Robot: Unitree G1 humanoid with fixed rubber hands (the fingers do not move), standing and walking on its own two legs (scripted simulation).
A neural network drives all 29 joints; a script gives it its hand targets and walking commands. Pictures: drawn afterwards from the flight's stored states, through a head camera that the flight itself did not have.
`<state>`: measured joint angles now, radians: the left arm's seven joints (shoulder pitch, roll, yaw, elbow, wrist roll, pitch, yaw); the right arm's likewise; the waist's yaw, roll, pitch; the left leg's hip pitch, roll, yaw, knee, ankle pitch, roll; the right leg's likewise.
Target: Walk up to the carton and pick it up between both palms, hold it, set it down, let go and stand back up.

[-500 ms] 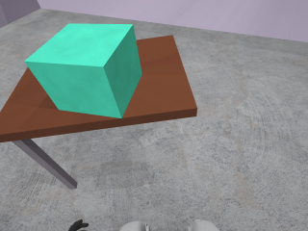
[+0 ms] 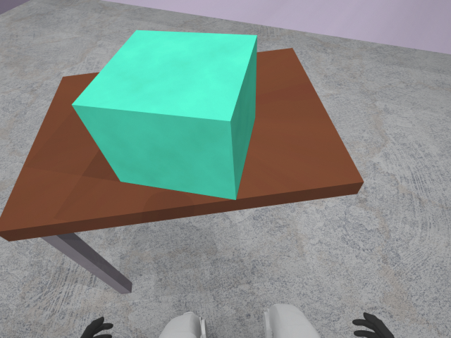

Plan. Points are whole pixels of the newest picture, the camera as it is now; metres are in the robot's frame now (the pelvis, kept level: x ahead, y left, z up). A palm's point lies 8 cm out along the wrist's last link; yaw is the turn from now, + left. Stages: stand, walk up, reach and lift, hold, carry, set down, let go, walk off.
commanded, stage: walk up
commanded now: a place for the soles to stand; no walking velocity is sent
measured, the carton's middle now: (184, 112) +0.56 +0.10 +0.07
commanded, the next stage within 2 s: none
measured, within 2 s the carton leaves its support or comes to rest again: neither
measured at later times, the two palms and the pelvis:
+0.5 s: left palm (57, 311) +0.18 +0.33 -0.05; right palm (348, 318) +0.16 -0.18 -0.05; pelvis +0.04 +0.07 +0.04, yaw -1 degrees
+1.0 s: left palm out of the picture +0.10 +0.34 -0.07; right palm (345, 321) +0.15 -0.17 -0.05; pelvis +0.04 +0.08 +0.05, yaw +3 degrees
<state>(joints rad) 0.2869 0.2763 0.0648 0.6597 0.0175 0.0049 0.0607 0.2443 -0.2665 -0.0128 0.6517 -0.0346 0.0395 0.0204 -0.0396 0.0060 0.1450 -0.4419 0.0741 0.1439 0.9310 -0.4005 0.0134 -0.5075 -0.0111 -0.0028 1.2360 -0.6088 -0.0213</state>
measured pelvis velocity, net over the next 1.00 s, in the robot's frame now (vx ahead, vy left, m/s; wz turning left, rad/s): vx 0.04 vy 0.08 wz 0.05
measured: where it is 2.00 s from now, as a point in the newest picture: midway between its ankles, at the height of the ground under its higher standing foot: outside the picture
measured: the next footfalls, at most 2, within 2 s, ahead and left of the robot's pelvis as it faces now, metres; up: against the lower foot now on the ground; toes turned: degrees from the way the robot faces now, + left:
right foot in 0.06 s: +0.15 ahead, -0.03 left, +0.00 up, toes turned +7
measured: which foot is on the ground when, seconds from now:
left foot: down 0.00-1.00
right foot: up 0.00-0.04, down 0.06-1.00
